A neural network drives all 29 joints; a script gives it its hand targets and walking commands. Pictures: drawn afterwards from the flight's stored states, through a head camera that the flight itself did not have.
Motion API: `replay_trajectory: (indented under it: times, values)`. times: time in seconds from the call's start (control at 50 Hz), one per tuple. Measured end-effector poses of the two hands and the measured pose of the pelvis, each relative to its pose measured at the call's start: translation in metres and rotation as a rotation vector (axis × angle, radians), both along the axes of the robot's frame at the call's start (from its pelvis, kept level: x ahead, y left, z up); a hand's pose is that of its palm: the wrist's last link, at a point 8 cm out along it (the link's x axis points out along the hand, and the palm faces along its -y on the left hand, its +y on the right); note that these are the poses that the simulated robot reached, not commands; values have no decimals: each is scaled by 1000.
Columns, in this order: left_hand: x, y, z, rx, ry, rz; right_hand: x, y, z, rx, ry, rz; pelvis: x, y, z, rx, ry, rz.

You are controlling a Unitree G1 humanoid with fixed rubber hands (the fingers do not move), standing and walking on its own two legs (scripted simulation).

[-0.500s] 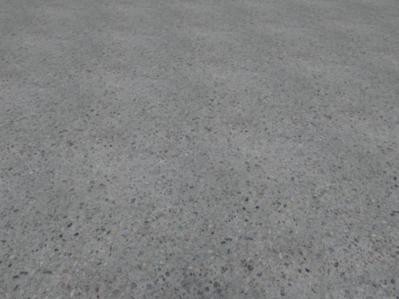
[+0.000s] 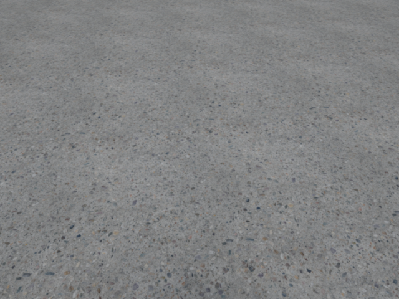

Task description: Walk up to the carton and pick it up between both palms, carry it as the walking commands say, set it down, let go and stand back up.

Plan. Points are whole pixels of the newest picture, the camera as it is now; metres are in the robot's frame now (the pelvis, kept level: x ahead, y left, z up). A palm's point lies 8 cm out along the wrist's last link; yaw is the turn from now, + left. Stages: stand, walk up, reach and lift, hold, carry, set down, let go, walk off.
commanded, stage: stand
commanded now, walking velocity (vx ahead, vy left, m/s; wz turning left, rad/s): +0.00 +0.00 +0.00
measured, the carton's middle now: out of the picture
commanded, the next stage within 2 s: walk up in 0.26 s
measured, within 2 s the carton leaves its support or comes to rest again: neither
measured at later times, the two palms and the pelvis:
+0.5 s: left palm out of the picture +0.08 +0.28 -0.12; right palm out of the picture +0.09 -0.29 -0.11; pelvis +0.00 +0.00 +0.00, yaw +0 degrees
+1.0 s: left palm out of the picture +0.15 +0.21 -0.11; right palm out of the picture +0.01 -0.41 -0.10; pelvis -0.02 -0.06 -0.01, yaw -10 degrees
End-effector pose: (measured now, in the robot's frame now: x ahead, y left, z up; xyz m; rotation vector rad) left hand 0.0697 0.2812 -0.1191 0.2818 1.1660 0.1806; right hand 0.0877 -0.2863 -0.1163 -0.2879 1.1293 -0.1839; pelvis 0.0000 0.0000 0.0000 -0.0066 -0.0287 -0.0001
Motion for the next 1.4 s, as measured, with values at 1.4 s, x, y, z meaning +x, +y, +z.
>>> replay_trajectory:
  times: [1.4]
  values:
    - [109,-176,10,-39,-113,-503,-172,-183,10,-126,-15,-365,-55,-124,-19,27,49,-382]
